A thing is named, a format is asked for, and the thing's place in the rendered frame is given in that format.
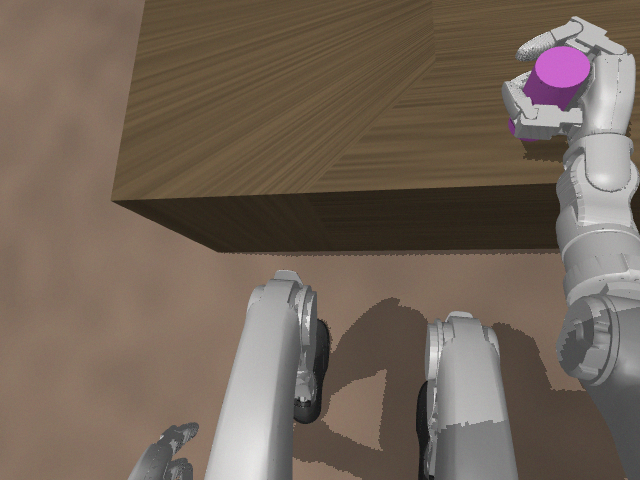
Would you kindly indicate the left robot hand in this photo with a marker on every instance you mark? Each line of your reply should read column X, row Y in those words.
column 155, row 462

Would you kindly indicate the can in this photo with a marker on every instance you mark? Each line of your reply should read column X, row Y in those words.
column 555, row 78

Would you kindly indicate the right robot hand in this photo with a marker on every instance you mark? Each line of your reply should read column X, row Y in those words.
column 602, row 104

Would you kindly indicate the right robot arm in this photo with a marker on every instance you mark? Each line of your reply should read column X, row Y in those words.
column 599, row 343

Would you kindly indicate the right robot foot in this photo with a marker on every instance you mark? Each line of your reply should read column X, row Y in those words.
column 423, row 433

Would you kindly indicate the left robot foot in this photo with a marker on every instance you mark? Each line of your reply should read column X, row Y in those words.
column 308, row 412

